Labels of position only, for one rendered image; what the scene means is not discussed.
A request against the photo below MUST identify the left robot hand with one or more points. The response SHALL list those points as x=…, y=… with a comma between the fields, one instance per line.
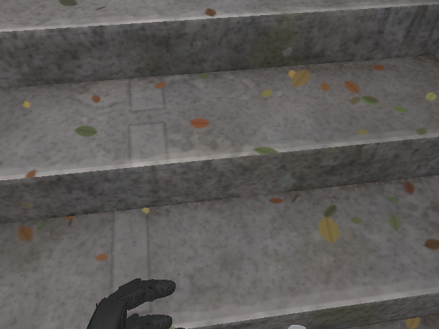
x=111, y=312

